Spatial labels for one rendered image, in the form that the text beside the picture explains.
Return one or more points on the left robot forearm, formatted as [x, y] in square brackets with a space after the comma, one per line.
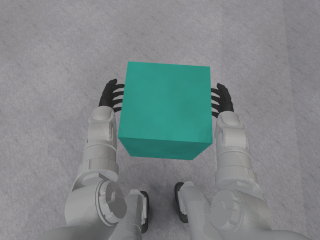
[99, 150]

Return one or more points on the left robot upper arm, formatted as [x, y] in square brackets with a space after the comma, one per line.
[92, 212]

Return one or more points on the robot right hand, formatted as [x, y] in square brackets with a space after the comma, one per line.
[224, 100]

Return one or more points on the robot right thigh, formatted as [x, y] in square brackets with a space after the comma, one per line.
[198, 208]

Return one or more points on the carton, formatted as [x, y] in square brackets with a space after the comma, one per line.
[166, 110]

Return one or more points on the robot left shin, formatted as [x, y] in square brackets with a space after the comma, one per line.
[135, 191]

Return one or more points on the robot left hand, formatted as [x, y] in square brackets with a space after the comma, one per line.
[108, 95]

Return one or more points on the right robot forearm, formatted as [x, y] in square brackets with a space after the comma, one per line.
[234, 165]

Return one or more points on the right robot upper arm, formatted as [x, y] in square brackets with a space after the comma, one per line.
[240, 216]

